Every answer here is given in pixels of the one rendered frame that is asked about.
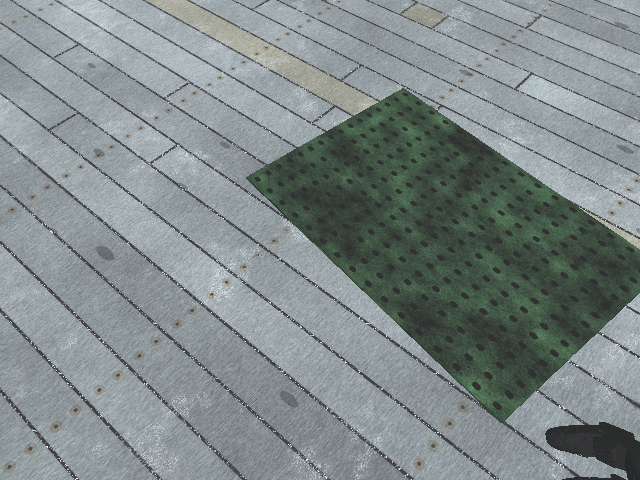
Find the right robot hand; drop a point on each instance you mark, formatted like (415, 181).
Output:
(611, 445)

